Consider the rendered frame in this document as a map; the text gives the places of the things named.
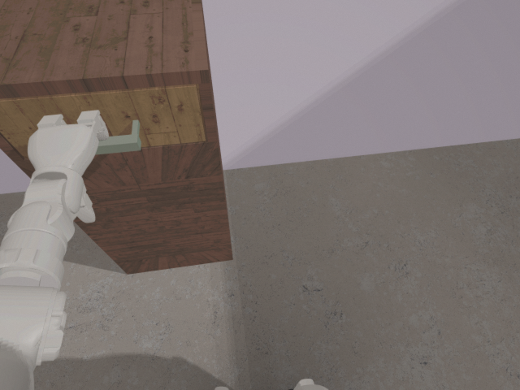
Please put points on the cabinet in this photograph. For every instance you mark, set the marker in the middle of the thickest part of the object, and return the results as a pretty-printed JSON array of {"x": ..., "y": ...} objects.
[{"x": 157, "y": 208}]

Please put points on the robot left hand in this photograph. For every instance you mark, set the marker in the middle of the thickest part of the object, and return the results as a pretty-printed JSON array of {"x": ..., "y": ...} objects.
[{"x": 73, "y": 146}]

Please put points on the handle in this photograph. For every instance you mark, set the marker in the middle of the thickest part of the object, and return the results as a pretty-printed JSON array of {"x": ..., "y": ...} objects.
[{"x": 124, "y": 143}]

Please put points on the left robot forearm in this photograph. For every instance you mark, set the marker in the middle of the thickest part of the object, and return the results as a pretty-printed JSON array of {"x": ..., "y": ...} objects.
[{"x": 33, "y": 248}]

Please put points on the drawer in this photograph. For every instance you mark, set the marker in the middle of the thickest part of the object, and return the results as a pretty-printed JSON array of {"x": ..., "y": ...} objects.
[{"x": 167, "y": 115}]

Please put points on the left robot upper arm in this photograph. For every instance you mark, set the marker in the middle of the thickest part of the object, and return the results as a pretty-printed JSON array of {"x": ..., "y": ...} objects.
[{"x": 32, "y": 323}]

